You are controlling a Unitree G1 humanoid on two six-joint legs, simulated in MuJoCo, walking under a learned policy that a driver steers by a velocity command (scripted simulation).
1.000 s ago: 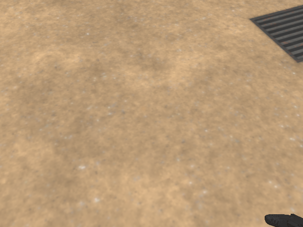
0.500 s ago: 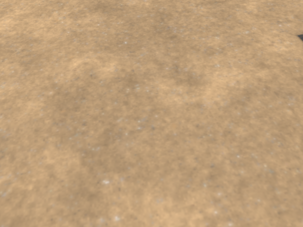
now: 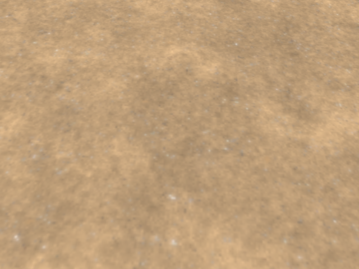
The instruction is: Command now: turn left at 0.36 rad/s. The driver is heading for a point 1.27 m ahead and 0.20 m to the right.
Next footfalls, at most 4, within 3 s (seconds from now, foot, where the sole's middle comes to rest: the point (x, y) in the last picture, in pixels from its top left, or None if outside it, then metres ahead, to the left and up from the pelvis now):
0.24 right None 0.05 -0.15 -0.78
1.62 left None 0.12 0.10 -0.78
2.10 right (201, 251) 0.51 -0.10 -0.78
2.64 left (138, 178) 0.80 0.15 -0.78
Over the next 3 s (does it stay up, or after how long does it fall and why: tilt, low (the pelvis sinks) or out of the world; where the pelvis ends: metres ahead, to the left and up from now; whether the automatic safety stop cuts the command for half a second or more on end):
stays up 0.80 0.05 0.00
